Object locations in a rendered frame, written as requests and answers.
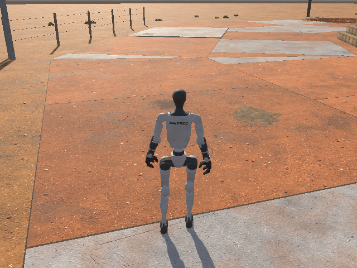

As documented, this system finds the robot right thigh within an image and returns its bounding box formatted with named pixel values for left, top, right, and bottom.
left=185, top=155, right=197, bottom=193

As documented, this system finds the robot right forearm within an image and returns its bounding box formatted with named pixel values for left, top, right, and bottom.
left=199, top=137, right=210, bottom=162

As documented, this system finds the right robot shin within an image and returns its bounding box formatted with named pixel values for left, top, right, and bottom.
left=186, top=183, right=194, bottom=220

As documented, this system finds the robot right hand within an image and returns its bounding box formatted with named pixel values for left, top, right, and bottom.
left=199, top=161, right=211, bottom=175

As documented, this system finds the robot left upper arm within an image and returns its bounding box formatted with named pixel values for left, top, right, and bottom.
left=152, top=113, right=167, bottom=143

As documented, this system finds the robot right upper arm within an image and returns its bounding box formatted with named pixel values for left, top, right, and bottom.
left=191, top=113, right=205, bottom=145

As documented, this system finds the robot left hand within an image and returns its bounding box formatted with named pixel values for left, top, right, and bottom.
left=145, top=155, right=158, bottom=168

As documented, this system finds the robot left forearm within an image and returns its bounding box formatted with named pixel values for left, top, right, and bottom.
left=147, top=135, right=158, bottom=158

